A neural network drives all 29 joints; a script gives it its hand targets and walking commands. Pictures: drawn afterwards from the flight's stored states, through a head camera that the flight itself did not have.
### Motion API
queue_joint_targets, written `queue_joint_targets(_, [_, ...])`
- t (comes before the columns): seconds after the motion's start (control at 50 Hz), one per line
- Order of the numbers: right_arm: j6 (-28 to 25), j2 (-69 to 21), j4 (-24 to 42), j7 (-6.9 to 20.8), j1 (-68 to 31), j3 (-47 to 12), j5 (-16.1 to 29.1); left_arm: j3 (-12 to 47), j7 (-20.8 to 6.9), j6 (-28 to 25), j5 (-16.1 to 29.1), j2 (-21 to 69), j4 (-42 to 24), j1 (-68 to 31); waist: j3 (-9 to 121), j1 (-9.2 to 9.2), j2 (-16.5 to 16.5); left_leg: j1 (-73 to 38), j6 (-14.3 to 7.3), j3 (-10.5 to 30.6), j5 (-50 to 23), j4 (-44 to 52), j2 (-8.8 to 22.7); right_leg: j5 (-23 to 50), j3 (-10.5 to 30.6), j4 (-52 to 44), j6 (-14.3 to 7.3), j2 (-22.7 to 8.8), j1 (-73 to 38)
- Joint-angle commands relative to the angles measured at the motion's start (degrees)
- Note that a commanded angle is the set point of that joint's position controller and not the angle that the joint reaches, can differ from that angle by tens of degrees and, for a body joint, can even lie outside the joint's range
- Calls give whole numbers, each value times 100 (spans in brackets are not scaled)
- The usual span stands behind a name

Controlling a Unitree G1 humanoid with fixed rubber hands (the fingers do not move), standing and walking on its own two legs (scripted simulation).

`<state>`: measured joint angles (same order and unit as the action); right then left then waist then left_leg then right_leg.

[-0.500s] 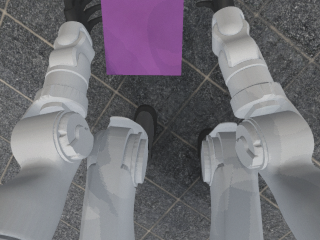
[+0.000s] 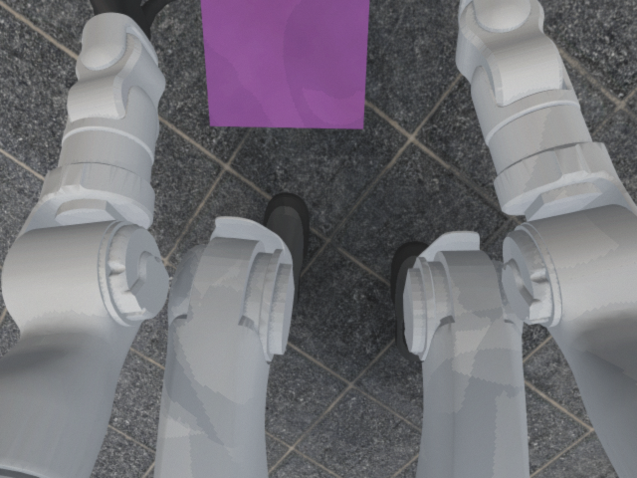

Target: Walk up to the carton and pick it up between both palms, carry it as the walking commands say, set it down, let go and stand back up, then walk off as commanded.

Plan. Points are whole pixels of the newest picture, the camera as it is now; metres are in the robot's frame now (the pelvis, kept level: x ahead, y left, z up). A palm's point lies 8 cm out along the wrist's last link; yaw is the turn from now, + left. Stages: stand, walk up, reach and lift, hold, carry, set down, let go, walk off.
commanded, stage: set down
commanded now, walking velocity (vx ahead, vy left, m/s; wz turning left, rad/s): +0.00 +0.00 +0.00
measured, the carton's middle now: (296, 3) +0.53 +0.10 -0.30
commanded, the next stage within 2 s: let go in 1.20 s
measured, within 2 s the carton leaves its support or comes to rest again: neither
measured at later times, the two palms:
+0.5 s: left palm out of the picture +0.50 +0.26 -0.07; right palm out of the picture +0.56 -0.06 -0.06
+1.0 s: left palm out of the picture +0.49 +0.27 +0.07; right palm out of the picture +0.57 -0.07 +0.09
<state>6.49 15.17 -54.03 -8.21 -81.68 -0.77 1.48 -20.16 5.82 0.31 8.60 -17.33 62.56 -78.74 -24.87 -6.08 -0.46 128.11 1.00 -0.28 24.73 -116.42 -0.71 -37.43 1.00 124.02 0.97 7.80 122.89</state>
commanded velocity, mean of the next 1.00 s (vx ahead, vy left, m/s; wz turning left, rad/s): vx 0.00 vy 0.00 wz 0.00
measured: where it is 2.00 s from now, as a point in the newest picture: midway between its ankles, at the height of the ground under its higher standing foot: (347, 297)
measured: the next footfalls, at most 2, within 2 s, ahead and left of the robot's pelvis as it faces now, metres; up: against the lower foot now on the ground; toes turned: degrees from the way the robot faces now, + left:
none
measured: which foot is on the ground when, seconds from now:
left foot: down 0.00-1.00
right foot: down 0.00-1.00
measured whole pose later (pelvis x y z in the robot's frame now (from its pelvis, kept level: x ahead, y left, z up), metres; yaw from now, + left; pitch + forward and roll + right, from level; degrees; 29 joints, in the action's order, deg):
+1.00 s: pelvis +0.00 +0.01 +0.19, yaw -1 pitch +23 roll -3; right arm 20.8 15.8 -42.2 -8.8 -78.2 5.1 2.8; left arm -16.7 7.6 19.5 7.5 -16.6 34.9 -68.8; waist -29.8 -7.3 0.7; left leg 85.7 0.1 3.0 21.3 -83.8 -0.7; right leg -30.2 1.0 86.4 0.9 7.3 79.7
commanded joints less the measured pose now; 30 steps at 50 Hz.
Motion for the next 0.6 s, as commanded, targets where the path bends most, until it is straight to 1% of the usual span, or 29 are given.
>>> queue_joint_targets(0.0, [93,703,1374,-216,-2127,10,654,186,130,58,156,-1264,-1586,-1293,9986,-681,841,-4913,39,-360,-2082,396,-151,1862,-21,-1365,171,-225,-3679])
queue_joint_targets(0.02, [159,725,1698,-245,-2230,-1,704,224,155,142,186,-1243,-1925,-1335,10434,-700,795,-5247,37,-369,-2068,453,-180,1837,-51,-1383,154,-216,-3953])
queue_joint_targets(0.04, [233,843,1898,-274,-2330,22,740,297,194,247,245,-1214,-2114,-1405,10726,-678,727,-5609,43,-388,-1984,524,-212,1692,-102,-1412,138,-192,-4138])
queue_joint_targets(0.06, [345,876,1661,-278,-2321,47,739,348,203,387,255,-1185,-1934,-1373,10383,-677,647,-5655,30,-365,-1620,653,-212,1326,-155,-1465,112,-210,-4036])
queue_joint_targets(0.08, [382,950,2183,-305,-2426,124,703,346,228,459,310,-1139,-2491,-1538,10738,-594,520,-5936,35,-366,-1924,687,-229,1636,-168,-1512,77,-192,-4207])
queue_joint_targets(0.1, [414,952,2174,-326,-2377,218,650,373,250,513,283,-1102,-2613,-1549,10622,-531,441,-6040,16,-344,-1927,788,-247,1585,-213,-1579,58,-154,-4081])
queue_joint_targets(0.12, [452,1014,1944,-305,-2287,356,581,390,250,582,240,-1033,-2548,-1512,10259,-448,365,-6034,16,-320,-1741,881,-244,1339,-259,-1651,33,-152,-3778])
queue_joint_targets(0.14, [518,982,1608,-281,-2175,389,567,381,247,637,193,-1031,-2542,-1577,9809,-417,292,-5988,18,-298,-1491,1001,-242,1047,-283,-1733,10,-157,-3519])
queue_joint_targets(0.16, [574,950,1347,-247,-2117,404,571,388,258,681,132,-1013,-2582,-1670,9493,-436,160,-6059,22,-272,-1280,1114,-238,789,-298,-1807,-12,-169,-3250])
queue_joint_targets(0.2, [609,1001,1275,-180,-2063,466,581,473,286,769,106,-844,-2792,-1630,9553,-370,7,-6430,44,-176,-1140,1305,-267,608,-360,-1929,-64,-161,-3032])
queue_joint_targets(0.24, [645,1102,1318,-141,-2098,504,547,520,310,874,93,-717,-2704,-1486,9644,-349,-14,-6721,52,-115,-1150,1449,-296,562,-423,-2031,-82,-151,-2967])
queue_joint_targets(0.26, [670,1110,1257,-112,-2084,498,541,493,317,927,63,-677,-2574,-1398,9590,-385,-23,-6770,51,-94,-1103,1527,-300,498,-439,-2094,-90,-158,-2909])
queue_joint_targets(0.28, [689,1099,1182,-91,-2016,540,523,506,324,968,40,-612,-2513,-1323,9519,-366,-65,-6822,51,-67,-1066,1619,-303,461,-438,-2183,-103,-148,-2861])
queue_joint_targets(0.3, [700,1084,1147,-66,-1996,563,507,427,333,979,-32,-640,-2486,-1323,9462,-432,-73,-6871,46,-51,-1057,1702,-315,401,-441,-2257,-99,-145,-2787])
queue_joint_targets(0.32, [690,1082,1172,-51,-1922,594,493,417,343,990,-57,-586,-2577,-1277,9580,-401,-101,-6958,57,-46,-1179,1754,-322,520,-439,-2331,-106,-134,-2835])
queue_joint_targets(0.36, [698,1052,1485,-49,-1983,534,543,372,348,1003,-65,-613,-2869,-1304,10054,-428,-15,-7243,42,-64,-1472,1857,-346,752,-453,-2455,-78,-107,-3142])
queue_joint_targets(0.38, [723,1095,1488,-61,-1961,562,515,324,363,1022,-126,-654,-2972,-1344,10235,-458,-40,-7345,48,-103,-1624,1889,-366,825,-458,-2522,-71,-97,-3207])
queue_joint_targets(0.42, [765,1081,1468,-67,-1839,581,496,303,339,1081,-152,-631,-2855,-1169,10163,-410,58,-7317,29,-110,-1612,2049,-357,830,-474,-2702,-45,-96,-3353])
queue_joint_targets(0.44, [775,1075,1528,-80,-1804,593,493,275,329,1101,-175,-647,-2943,-1139,10271,-415,17,-7399,34,-130,-1668,2116,-359,900,-448,-2788,-45,-93,-3482])
queue_joint_targets(0.48, [808,1110,1872,-115,-1798,614,512,242,324,1146,-153,-695,-3321,-1131,10819,-410,64,-7718,28,-138,-2012,2202,-383,1196,-446,-2923,-30,-65,-3863])
queue_joint_targets(0.5, [838,1098,1960,-129,-1764,606,535,240,318,1179,-157,-717,-3375,-1096,10900,-424,51,-7803,18,-135,-2142,2250,-386,1298,-447,-2983,-16,-52,-3929])
queue_joint_targets(0.52, [876,1076,1974,-141,-1708,585,534,202,308,1217,-170,-737,-3408,-1043,10974,-453,86,-7869,10,-145,-2236,2300,-390,1363,-446,-3055,0,-47,-4006])
queue_joint_targets(0.54, [913,1027,2038,-148,-1647,576,553,191,286,1257,-167,-773,-3512,-1014,11064,-427,123,-7948,0,-151,-2276,2371,-392,1428,-440,-3158,11,-40,-4157])
queue_joint_targets(0.58, [992,1002,2049,-148,-1509,579,565,139,258,1328,-193,-812,-3639,-923,11181,-456,95,-8105,3,-157,-2404,2501,-401,1537,-415,-3313,19,-37,-4336])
